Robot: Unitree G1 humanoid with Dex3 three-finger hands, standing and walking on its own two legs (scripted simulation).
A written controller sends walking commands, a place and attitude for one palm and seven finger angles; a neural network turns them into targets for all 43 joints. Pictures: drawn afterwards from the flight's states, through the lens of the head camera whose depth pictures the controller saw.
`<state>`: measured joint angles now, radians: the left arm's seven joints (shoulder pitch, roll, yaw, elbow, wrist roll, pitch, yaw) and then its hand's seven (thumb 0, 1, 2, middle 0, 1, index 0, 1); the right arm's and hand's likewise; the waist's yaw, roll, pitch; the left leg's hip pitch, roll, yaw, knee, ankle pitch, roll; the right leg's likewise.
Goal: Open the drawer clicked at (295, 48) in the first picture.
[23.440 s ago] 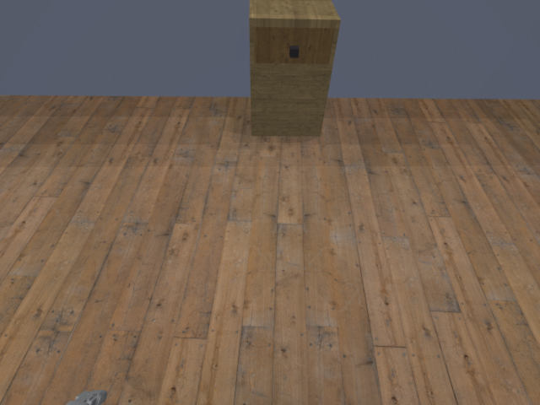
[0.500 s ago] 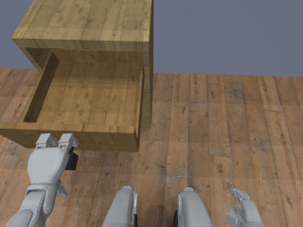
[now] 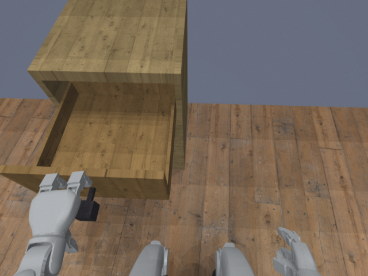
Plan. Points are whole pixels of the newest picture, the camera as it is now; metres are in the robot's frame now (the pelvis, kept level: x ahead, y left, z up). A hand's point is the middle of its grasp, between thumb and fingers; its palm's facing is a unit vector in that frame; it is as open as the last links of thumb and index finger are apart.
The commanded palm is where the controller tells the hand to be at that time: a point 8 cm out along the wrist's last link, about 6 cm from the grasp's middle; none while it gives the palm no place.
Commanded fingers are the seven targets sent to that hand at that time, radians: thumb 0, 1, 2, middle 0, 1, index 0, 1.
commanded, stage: lift the hand off the handle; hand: left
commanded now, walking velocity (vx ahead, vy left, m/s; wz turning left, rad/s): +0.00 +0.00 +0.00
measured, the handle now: (89, 202) +0.28 +0.27 -0.11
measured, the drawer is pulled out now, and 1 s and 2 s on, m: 0.29 0.29 0.29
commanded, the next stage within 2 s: draw the hand back to the body in 1.22 s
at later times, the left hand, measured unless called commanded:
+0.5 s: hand (62, 206) +0.25 +0.27 +0.00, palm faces -0.05 -0.05 -1.00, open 13.8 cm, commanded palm +0.23 +0.27 +0.05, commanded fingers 0.00 -0.50 0.30 -0.30 -1.20 -0.30 -1.20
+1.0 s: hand (52, 203) +0.25 +0.27 +0.04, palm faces -0.03 -0.07 -1.00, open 13.8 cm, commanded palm +0.23 +0.27 +0.09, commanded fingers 0.00 -0.50 0.30 -0.30 -1.20 -0.30 -1.20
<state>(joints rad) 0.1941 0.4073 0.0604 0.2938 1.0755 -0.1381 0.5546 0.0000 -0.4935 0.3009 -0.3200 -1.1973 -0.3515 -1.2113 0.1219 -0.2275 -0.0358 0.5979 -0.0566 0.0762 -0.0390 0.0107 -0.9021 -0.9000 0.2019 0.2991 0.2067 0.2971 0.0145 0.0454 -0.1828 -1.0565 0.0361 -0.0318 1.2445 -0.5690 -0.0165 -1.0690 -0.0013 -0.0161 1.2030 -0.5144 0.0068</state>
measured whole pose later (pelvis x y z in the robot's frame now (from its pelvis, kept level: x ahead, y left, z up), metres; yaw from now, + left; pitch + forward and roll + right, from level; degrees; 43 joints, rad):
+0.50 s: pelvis +0.02 +0.00 +0.03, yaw +0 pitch +18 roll -1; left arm 0.26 0.41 0.06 0.22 1.05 -0.12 0.51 0.00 -0.49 0.30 -0.32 -1.20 -0.32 -1.20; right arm 0.17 -0.23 -0.04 0.56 -0.05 0.10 -0.03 0.01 -0.90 -0.90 0.20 0.30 0.21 0.30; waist 0.01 0.05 -0.17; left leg -0.89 0.04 -0.02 1.11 -0.54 -0.02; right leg -0.91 0.00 -0.01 1.08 -0.49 0.01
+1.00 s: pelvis +0.03 +0.00 +0.05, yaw +0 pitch +15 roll -1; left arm 0.36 0.41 0.06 0.10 1.02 -0.12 0.46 0.00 -0.49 0.30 -0.32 -1.20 -0.32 -1.20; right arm 0.19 -0.23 -0.04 0.54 -0.05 0.10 -0.01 0.01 -0.90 -0.90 0.20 0.30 0.21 0.30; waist 0.01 0.06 -0.15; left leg -0.74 0.03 -0.01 0.99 -0.51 -0.01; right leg -0.76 0.00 0.00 0.95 -0.46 0.01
